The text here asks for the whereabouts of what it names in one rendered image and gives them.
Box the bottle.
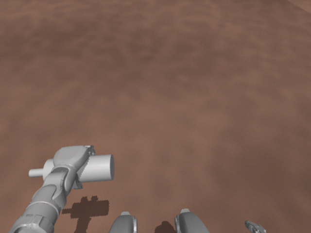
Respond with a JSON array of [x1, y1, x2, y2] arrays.
[[29, 154, 115, 183]]

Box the left robot arm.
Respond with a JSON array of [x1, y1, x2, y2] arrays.
[[8, 164, 77, 233]]

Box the left robot hand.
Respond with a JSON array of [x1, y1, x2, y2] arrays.
[[53, 145, 96, 189]]

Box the right robot hand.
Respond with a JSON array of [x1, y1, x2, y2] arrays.
[[245, 220, 266, 233]]

